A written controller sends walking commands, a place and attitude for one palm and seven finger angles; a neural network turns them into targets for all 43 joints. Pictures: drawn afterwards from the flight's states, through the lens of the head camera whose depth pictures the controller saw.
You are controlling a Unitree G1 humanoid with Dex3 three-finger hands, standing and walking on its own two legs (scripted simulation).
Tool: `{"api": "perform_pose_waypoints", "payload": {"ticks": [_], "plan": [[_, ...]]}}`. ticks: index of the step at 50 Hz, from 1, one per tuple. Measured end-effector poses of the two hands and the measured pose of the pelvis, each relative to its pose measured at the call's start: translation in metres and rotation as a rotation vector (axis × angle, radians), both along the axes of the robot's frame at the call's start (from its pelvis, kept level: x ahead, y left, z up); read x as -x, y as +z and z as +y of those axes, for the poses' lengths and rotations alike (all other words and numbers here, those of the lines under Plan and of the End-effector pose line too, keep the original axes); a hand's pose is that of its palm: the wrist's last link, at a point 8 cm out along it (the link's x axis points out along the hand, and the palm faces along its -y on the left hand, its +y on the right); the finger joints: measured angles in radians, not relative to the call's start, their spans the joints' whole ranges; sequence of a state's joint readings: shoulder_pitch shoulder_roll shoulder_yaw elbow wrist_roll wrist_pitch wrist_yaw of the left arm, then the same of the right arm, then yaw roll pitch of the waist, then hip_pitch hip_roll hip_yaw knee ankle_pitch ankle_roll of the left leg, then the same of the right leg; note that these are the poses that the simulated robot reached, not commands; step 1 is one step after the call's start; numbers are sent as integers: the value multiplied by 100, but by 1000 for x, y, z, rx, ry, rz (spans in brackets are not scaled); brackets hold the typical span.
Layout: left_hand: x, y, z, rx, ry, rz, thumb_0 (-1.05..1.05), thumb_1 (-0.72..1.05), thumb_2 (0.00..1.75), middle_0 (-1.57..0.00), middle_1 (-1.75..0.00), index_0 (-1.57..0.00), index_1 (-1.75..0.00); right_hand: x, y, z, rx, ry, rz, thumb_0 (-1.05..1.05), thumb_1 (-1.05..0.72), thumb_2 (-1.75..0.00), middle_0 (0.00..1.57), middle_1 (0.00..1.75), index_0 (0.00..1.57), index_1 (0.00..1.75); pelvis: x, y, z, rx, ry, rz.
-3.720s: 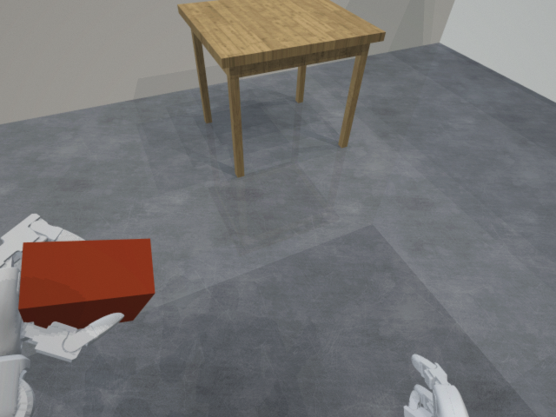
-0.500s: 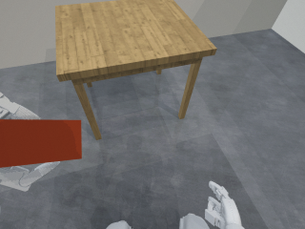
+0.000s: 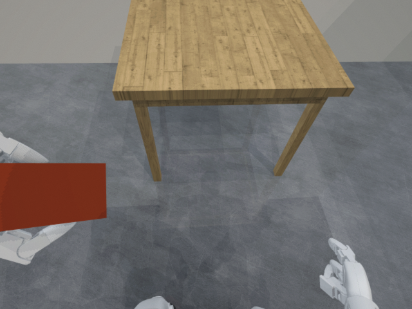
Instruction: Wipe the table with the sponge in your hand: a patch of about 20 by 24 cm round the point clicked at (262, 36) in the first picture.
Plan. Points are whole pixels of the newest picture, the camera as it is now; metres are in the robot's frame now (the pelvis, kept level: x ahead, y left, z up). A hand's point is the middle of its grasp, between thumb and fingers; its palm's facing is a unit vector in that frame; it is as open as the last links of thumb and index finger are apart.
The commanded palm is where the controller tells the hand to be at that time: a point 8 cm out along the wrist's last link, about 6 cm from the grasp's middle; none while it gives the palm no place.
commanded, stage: turn to face it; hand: left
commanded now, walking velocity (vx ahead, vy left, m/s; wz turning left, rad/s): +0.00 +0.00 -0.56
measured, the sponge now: (58, 193) +0.23 +0.19 +0.19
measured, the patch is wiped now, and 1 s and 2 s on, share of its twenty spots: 0.00 0.00 0.00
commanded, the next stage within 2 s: take the last steps up to it in 0.94 s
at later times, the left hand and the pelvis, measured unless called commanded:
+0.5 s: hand (99, 193) +0.24 +0.14 +0.18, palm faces +0.32 -0.85 -0.41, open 10.3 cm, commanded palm +0.18 +0.20 +0.20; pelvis -0.01 -0.06 +0.01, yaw -6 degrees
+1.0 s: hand (103, 250) +0.17 +0.12 +0.18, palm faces +0.17 -0.89 -0.42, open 10.3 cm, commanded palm +0.14 +0.17 +0.20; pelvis -0.09 -0.05 +0.02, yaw -16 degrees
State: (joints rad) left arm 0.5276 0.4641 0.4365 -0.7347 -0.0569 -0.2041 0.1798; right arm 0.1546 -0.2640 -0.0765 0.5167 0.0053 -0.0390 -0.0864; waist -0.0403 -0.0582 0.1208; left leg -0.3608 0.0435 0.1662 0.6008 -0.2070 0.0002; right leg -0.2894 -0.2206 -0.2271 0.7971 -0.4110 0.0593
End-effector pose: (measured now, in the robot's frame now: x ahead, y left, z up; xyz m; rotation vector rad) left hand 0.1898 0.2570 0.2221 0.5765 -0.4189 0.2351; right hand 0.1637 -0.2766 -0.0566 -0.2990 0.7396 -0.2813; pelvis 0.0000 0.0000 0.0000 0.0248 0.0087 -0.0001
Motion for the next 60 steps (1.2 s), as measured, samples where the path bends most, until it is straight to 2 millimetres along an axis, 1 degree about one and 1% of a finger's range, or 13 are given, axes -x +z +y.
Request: {"api": "perform_pose_waypoints", "payload": {"ticks": [6,11,15,20,25,29,32,35,41,45,50,55,60], "plan": [[3,-6,28,6,109,32,-1,-51,101,-72,-136,-72,-136,-18,-3,47,-147,84,3,1,-91,-90,19,30,20,30,-7,9,-4,33,15,-14],[18,-13,14,95,162,77,-1,-51,102,-72,-136,-72,-136,-20,-5,72,-227,173,-14,1,-91,-90,20,30,21,30,-12,15,-14,32,6,-28],[21,-14,-10,102,163,72,-1,-51,102,-72,-136,-72,-136,-22,-14,70,-266,212,-48,1,-90,-90,20,30,21,30,-12,10,-29,20,-19,-45],[6,-18,-40,96,144,64,-1,-51,102,-71,-136,-72,-136,-17,-29,36,-273,185,-68,1,-90,-90,20,30,21,30,-2,0,-51,10,-54,-55],[-12,-22,-70,122,53,121,-1,-52,102,-71,-136,-72,-136,14,-18,-16,-218,62,-45,1,-91,-90,20,30,21,30,11,12,-62,-25,-113,-34],[-13,-15,-92,71,-53,140,-1,-52,102,-71,-136,-72,-136,51,-9,-55,-159,-49,-21,1,-91,-90,20,30,21,30,20,17,-67,-31,-147,-14],[-7,-6,-98,29,-105,124,-1,-52,102,-71,-136,-72,-136,81,-6,-76,-118,-117,14,1,-91,-90,20,30,20,30,28,18,-69,-31,-173,0],[0,0,-96,9,-116,104,-1,-52,102,-71,-137,-71,-136,109,-4,-88,-92,-166,51,1,-91,-90,19,30,20,30,36,19,-68,-32,-194,10],[17,-13,-81,64,-91,104,-1,-52,102,-71,-137,-71,-137,149,-3,-80,-85,-202,86,1,-91,-90,19,30,20,30,57,17,-60,-24,-221,14],[30,-28,-79,120,-111,117,-1,-52,102,-71,-137,-71,-137,167,-2,-59,-92,-191,72,1,-91,-90,19,30,20,30,75,15,-54,-7,-241,-10],[45,-24,-85,105,-127,119,-1,-52,102,-71,-137,-71,-137,179,-5,-32,-168,-190,7,1,-91,-90,20,30,20,30,88,18,-55,26,-276,-36],[49,-17,-103,73,-129,105,-1,-52,102,-71,-137,-71,-137,190,-19,-22,-249,-184,-22,1,-91,-90,20,30,21,30,100,15,-66,46,-320,-36],[42,-24,-138,72,-166,86,-1,-52,102,-71,-137,-71,-137,208,-40,-42,-260,-191,11,1,-90,-90,20,30,21,30,119,5,-83,47,-311,-38]]}}
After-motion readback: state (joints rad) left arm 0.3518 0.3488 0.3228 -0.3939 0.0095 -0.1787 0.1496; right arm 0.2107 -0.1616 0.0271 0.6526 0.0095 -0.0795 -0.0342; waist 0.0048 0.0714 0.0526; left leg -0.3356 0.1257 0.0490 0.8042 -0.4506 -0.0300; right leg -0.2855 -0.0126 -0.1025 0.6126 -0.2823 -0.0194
